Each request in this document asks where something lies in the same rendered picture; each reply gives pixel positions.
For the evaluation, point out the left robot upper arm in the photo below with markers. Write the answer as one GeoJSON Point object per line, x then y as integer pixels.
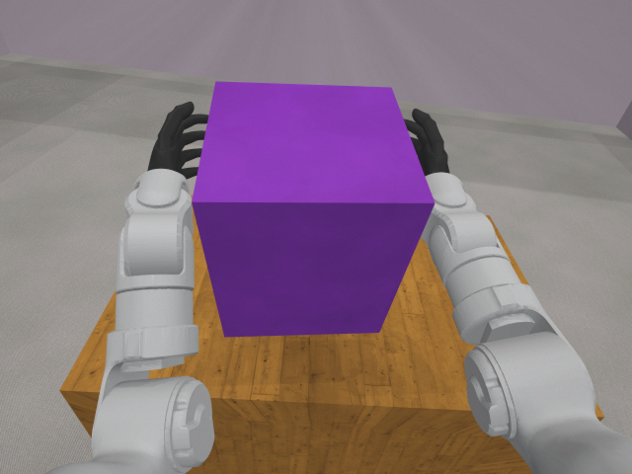
{"type": "Point", "coordinates": [150, 426]}

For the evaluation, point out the pedestal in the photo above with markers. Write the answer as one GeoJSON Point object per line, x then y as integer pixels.
{"type": "Point", "coordinates": [393, 402]}

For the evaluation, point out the robot right forearm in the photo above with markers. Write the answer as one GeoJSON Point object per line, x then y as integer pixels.
{"type": "Point", "coordinates": [490, 303]}

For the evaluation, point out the right robot hand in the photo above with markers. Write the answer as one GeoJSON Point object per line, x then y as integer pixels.
{"type": "Point", "coordinates": [429, 145]}

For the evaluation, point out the robot left forearm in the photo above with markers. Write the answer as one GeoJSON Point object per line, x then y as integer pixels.
{"type": "Point", "coordinates": [155, 279]}

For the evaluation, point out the right robot upper arm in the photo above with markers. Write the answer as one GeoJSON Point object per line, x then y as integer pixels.
{"type": "Point", "coordinates": [533, 391]}

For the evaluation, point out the left robot hand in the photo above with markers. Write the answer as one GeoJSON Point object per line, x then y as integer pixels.
{"type": "Point", "coordinates": [167, 152]}

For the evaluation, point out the carton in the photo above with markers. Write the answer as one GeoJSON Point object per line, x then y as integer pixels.
{"type": "Point", "coordinates": [310, 201]}

